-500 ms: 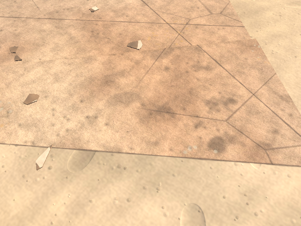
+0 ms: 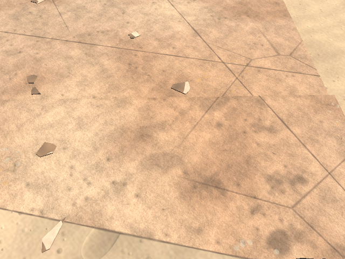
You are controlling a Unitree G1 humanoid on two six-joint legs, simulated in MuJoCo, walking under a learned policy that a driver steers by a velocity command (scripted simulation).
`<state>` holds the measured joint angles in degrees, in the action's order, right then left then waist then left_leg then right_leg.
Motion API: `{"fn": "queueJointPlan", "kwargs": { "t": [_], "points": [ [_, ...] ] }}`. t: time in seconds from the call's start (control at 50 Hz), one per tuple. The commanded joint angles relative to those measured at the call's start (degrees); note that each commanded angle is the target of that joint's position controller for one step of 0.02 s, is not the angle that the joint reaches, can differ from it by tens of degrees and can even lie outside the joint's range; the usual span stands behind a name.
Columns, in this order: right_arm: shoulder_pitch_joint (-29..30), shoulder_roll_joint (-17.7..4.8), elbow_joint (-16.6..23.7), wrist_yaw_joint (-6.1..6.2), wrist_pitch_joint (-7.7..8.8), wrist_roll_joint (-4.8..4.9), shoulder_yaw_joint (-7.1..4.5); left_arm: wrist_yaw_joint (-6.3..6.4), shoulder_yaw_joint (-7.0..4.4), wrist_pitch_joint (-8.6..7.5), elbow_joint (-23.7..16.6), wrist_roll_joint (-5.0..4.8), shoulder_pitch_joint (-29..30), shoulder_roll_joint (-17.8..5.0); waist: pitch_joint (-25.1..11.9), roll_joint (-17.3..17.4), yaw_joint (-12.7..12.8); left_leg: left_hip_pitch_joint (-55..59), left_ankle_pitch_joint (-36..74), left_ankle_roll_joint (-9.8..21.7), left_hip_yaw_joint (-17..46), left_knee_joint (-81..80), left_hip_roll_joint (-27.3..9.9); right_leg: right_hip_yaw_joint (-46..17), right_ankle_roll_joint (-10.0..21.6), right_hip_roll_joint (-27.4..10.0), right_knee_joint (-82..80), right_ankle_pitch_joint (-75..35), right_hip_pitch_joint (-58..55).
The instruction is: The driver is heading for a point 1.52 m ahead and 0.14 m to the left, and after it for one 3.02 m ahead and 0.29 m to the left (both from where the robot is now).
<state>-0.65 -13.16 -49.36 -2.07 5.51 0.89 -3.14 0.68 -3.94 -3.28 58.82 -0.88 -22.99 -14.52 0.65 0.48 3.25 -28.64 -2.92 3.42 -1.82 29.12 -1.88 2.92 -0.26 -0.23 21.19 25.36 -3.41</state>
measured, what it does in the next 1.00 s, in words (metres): walks ahead: right foot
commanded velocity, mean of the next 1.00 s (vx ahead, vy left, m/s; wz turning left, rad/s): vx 0.50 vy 0.00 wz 0.00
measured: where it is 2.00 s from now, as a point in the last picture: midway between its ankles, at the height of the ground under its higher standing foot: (188, 120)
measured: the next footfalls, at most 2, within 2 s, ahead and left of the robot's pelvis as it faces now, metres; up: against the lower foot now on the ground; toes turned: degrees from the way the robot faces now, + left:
right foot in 0.56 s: +0.48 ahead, -0.13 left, +0.00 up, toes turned -3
left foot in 1.12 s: +0.80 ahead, +0.11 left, +0.00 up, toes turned +3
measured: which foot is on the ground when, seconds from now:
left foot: down 0.00-0.58, up 0.60-1.00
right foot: down 0.00-0.02, up 0.04-0.54, down 0.56-1.00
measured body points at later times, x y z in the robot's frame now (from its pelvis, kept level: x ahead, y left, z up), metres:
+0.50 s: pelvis +0.27 +0.00 +0.01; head +0.29 +0.00 +0.46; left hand +0.47 +0.23 -0.09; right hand +0.23 -0.27 -0.13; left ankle +0.13 +0.11 -0.72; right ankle +0.44 -0.14 -0.70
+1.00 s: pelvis +0.54 -0.03 +0.02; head +0.56 -0.03 +0.47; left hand +0.52 +0.23 -0.12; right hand +0.73 -0.27 -0.09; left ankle +0.74 +0.12 -0.68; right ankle +0.44 -0.13 -0.72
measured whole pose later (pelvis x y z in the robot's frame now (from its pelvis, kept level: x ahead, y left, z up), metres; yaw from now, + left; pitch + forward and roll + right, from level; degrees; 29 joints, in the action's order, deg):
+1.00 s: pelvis +0.54 -0.03 +0.02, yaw +0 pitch +2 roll -2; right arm -2.0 -13.8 -51.4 -0.9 4.1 0.9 -3.6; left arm 0.3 -3.3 -4.7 58.1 -0.6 -21.1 -13.2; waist 0.0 2.2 4.1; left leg -37.1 4.3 1.0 0.7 33.7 -5.9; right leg 3.4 2.3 3.0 11.1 14.9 -1.9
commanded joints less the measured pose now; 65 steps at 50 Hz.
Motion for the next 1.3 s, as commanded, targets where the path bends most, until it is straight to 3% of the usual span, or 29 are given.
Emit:
{"fn": "queueJointPlan", "kwargs": {
  "t": [0.02, 0.04, 0.06, 0.1, 0.14, 0.22, 0.34, 0.46, 0.5, 0.54, 0.56, 0.58, 0.6, 0.62, 0.64, 0.66, 0.7, 0.82, 0.9, 1.0, 1.06, 1.1, 1.12, 1.14, 1.16, 1.18, 1.22, 1.26, 1.3],
  "points": [
    [-26.0, -18.2, -4.3, 0.65, 0.10, -0.72, -5.54, -0.42, 1.37, -1.38, -4.3, 0.85, -4.4, 0.4, -20.0, 13.8, -9.1, 51.0, -10.5, 15.3, 33.1, -4.6, -19.0, -0.2, 1.3, 2.3, 45.4, -11.2, 36.0],
    [-25.7, -13.4, -4.1, 0.50, 0.15, -0.44, -3.89, -0.70, 0.80, -2.89, -3.6, 0.11, -2.3, -2.6, -22.0, 12.7, -10.1, 51.7, -15.0, 14.9, 43.4, -11.4, -20.1, -9.3, 2.2, 2.5, 53.3, 7.3, 42.9],
    [-20.7, -10.8, -3.4, 0.56, 0.37, -0.19, -3.00, -0.93, -0.35, -3.74, -5.4, -1.49, 3.0, -6.8, -14.0, 9.8, -9.3, 45.0, -15.3, 11.9, 35.2, -11.9, -18.4, -9.4, 3.4, -0.8, 56.0, 4.1, 47.6],
    [-11.8, -7.3, -1.6, 0.37, 0.48, -0.91, -1.82, -0.18, -0.77, -3.68, -6.5, -0.87, 8.3, -6.8, -5.0, 2.9, -5.9, 28.0, -6.5, 9.4, 22.3, -15.1, -14.3, -6.8, 3.8, -6.2, 50.2, -5.6, 44.2],
    [-10.2, -5.1, -2.0, 0.11, 0.77, -1.56, -1.16, 0.12, -1.01, -2.08, -5.9, -0.41, 6.0, -4.6, -3.4, 5.2, -2.9, 20.1, -3.2, 8.5, 16.3, -18.5, -11.3, -7.0, 3.7, -8.4, 45.6, -9.6, 37.7],
    [-14.1, -8.2, -3.8, 1.34, 1.02, -1.22, -1.79, 0.40, -1.22, -0.79, -7.4, 0.26, 10.1, -3.7, -0.2, 3.1, -2.8, 18.7, 2.1, 10.0, 11.8, -22.2, -11.1, -6.2, 1.6, -9.1, 36.6, -16.8, 41.9],
    [-19.0, -8.7, -5.6, 2.53, 0.31, -0.55, -1.59, -0.62, -0.62, -1.33, -10.4, 0.23, 21.2, -2.2, 2.4, 3.1, -5.8, 22.0, 3.2, 7.7, 6.0, -23.2, -9.0, -3.9, 0.6, -6.8, 18.1, -31.2, 42.6],
    [-23.5, -9.7, -8.3, 2.90, -1.09, 0.05, -2.19, -2.55, 0.12, -2.11, -13.6, -0.39, 28.7, -2.7, 5.0, 3.2, -7.5, 31.6, 5.7, 7.3, 5.8, -19.1, -13.0, -3.3, 2.4, -5.0, 9.6, -26.6, 43.4],
    [-22.4, -10.5, -8.3, 3.07, -1.59, 0.19, -2.60, -2.98, -0.31, -2.45, -13.5, -0.47, 26.5, -4.2, 3.5, 4.2, -5.5, 33.6, 12.9, 6.2, 5.7, -15.6, -13.9, -2.4, 3.9, -3.7, 8.1, -22.5, 38.7],
    [-19.8, -10.3, -7.7, 3.09, -2.11, 0.29, -2.50, -2.72, -2.21, -2.60, -10.0, -0.10, 14.6, -7.6, -3.6, 4.5, 1.0, 31.5, 29.9, 4.1, 2.7, -2.2, -10.6, 0.8, 6.4, 0.1, 6.6, -21.8, 21.3],
    [-19.8, -8.5, -6.7, 3.06, -2.20, -0.29, -1.67, -2.26, -3.56, -2.56, -7.1, 0.41, 3.7, -11.1, -11.4, 1.3, 4.8, 22.0, 22.8, 2.2, 0.4, 12.7, -7.4, -5.0, 9.2, -5.0, 8.7, -22.9, 3.8],
    [-26.4, -1.8, -5.9, 2.43, -1.11, -0.90, 0.37, -2.02, -4.94, -2.24, -5.6, 0.98, -3.3, -17.0, -20.0, -12.8, 2.9, -1.8, -4.2, -2.2, -1.4, 36.2, 2.6, -31.2, 18.6, -19.8, 5.0, -14.8, -18.7],
    [-25.1, -3.4, -6.7, 2.01, 0.45, -0.19, 0.17, -2.19, -3.41, -2.13, -5.5, 0.50, -3.5, -12.7, -23.4, -14.4, 3.4, -9.8, -29.6, -1.8, 7.2, 45.2, 4.6, -45.3, 19.9, -22.6, -3.7, -9.1, -20.7],
    [-19.7, -8.2, -5.1, 1.72, 1.42, 1.47, -1.13, -2.12, -2.36, -2.31, -6.3, 0.16, 1.8, -9.7, -14.8, -11.1, 2.8, -15.2, -27.1, -0.6, 8.1, 48.9, 0.9, -37.3, 16.6, -20.6, -4.2, -7.0, -13.8],
    [-15.8, -8.6, -4.1, 1.92, 1.73, 1.82, -1.18, -2.04, -1.66, -2.35, -7.7, 0.34, 6.9, -7.6, -9.3, -7.1, 1.4, -14.9, -21.6, 0.1, 6.4, 47.0, -2.4, -29.3, 14.6, -18.4, -5.3, -10.0, -5.0],
    [-13.9, -8.2, -3.9, 2.36, 1.47, 1.16, -1.51, -2.24, -1.05, -2.44, -8.1, 0.86, 10.6, -5.8, -5.0, -4.1, -0.4, -12.5, -17.3, 0.0, 5.4, 43.0, -4.6, -23.5, 13.6, -16.2, -7.4, -14.2, 3.7],
    [-15.9, -6.1, -4.5, 2.78, -0.20, 0.44, -1.83, -2.55, -0.35, -2.80, -7.9, 1.58, 12.7, -3.7, -2.9, -5.9, -3.6, -5.7, -13.0, -0.1, 5.8, 37.7, -6.9, -17.2, 12.4, -13.1, -10.9, -17.9, 12.5],
    [-8.2, -4.9, -1.8, 2.87, -1.32, -0.62, -2.04, -0.80, -0.94, -2.88, -5.3, 1.12, 7.0, -7.1, 0.8, -3.6, -3.0, -11.9, 0.7, -2.8, 4.8, 21.8, -7.3, -10.6, 13.1, -12.2, -14.9, -26.0, 12.1],
    [-0.6, -3.6, 0.3, 1.97, -0.89, -0.25, -1.35, -0.26, -0.86, -2.55, -4.0, 0.51, 3.5, -7.4, 2.5, -3.9, -0.7, -9.7, 9.4, -3.0, 2.5, 9.4, -4.9, -6.5, 11.4, -10.6, -15.4, -25.4, 10.7],
    [6.3, -3.9, 3.1, 0.41, -0.33, 0.30, -0.64, 0.02, -1.31, -1.33, -1.4, 0.01, -1.0, -8.1, 4.9, -3.7, 1.1, -11.4, 6.0, -1.7, 2.2, 2.1, -3.5, -6.4, 11.2, -13.9, -12.0, -27.0, 1.8],
    [3.4, -6.0, 3.2, -0.25, 0.18, 0.45, -1.24, 0.29, -1.90, -0.54, -1.2, -0.18, 0.3, -9.2, 2.9, -5.3, -1.7, -5.1, -0.3, 0.5, 1.0, 0.0, -1.5, -6.5, 9.7, -15.4, -6.7, -38.0, -1.6],
    [-10.6, -10.0, -1.1, 0.12, 0.30, 0.06, -3.46, 0.30, -1.51, 0.00, -1.9, -0.20, 2.6, -8.3, -5.5, -4.9, -8.7, 15.1, -0.2, 3.2, -1.9, -1.1, 1.9, -3.0, 7.3, -11.3, 9.2, -52.8, 1.9],
    [-21.3, -14.3, -3.4, 0.66, 0.24, -0.72, -4.72, 0.33, -0.58, 0.06, -3.2, 0.74, 1.9, -6.5, -14.1, 1.1, -11.8, 33.3, 0.9, 6.8, 9.4, 0.7, -7.9, -0.4, 5.2, -7.7, 27.2, -38.5, 14.0],
    [-25.0, -18.2, -4.8, 0.46, -0.03, -0.60, -5.38, -0.42, 1.70, -1.31, -3.5, 0.96, -5.2, 1.6, -21.5, 16.6, -7.9, 52.1, -9.2, 16.6, 37.4, -6.4, -20.7, -1.7, 1.4, 3.7, 47.4, 0.8, 36.9],
    [-24.5, -12.7, -4.5, 0.43, -0.05, -0.09, -3.73, -0.75, 0.57, -2.79, -3.0, -0.38, -1.7, -3.8, -21.4, 12.0, -9.8, 51.7, -15.9, 15.5, 42.8, -11.3, -20.0, -9.8, 2.3, 1.9, 54.9, 7.8, 43.6],
    [-19.3, -10.2, -3.5, 0.66, 0.18, -0.03, -2.96, -0.89, -0.33, -3.70, -4.8, -1.77, 4.0, -7.1, -13.0, 9.5, -9.3, 44.7, -14.1, 12.6, 34.1, -11.8, -18.2, -9.0, 3.3, -1.1, 56.2, 3.8, 47.8],
    [-11.5, -7.0, -1.9, 0.61, 0.43, -1.07, -1.90, -0.08, -0.82, -3.70, -5.8, -0.92, 9.1, -6.9, -4.9, 2.6, -6.0, 28.4, -4.1, 10.1, 22.0, -14.7, -14.0, -6.8, 3.4, -6.1, 49.9, -5.3, 43.7],
    [-10.7, -5.1, -2.4, 0.35, 0.68, -1.72, -1.26, 0.06, -1.03, -2.20, -5.2, -0.48, 6.7, -4.7, -3.7, 4.4, -3.1, 21.5, -1.0, 9.6, 17.1, -17.9, -11.8, -7.1, 3.4, -8.0, 45.6, -8.5, 37.8],
    [-12.4, -6.6, -3.3, 0.74, 0.87, -1.26, -1.58, 0.19, -0.95, -1.14, -5.4, -0.29, 7.0, -3.2, -1.9, 3.8, -2.4, 18.9, 0.3, 10.4, 14.4, -20.4, -11.6, -6.5, 2.7, -8.7, 41.3, -10.1, 38.1]
  ]
}}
